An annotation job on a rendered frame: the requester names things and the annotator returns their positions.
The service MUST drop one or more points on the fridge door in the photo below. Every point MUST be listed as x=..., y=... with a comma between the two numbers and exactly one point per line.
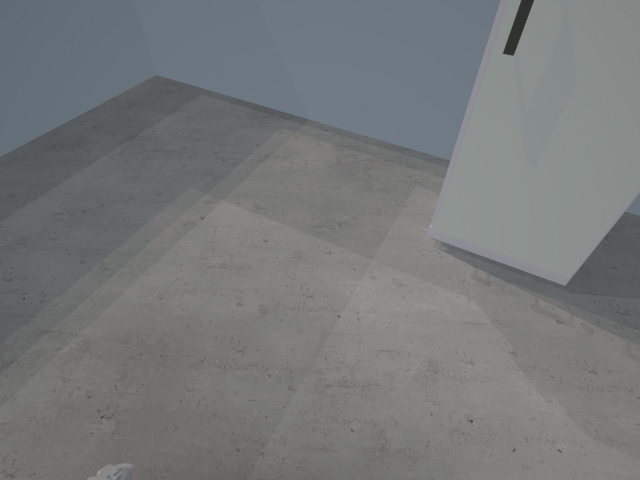
x=551, y=154

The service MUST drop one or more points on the handle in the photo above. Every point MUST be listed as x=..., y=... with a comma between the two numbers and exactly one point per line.
x=518, y=26

